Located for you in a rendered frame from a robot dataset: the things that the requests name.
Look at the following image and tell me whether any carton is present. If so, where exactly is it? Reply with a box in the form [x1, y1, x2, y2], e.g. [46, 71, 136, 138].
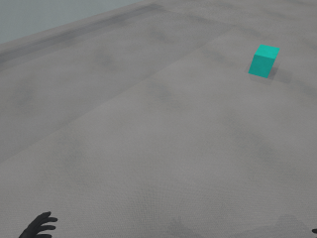
[248, 45, 279, 78]

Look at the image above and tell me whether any left robot hand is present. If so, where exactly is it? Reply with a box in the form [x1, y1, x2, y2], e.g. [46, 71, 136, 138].
[19, 211, 58, 238]

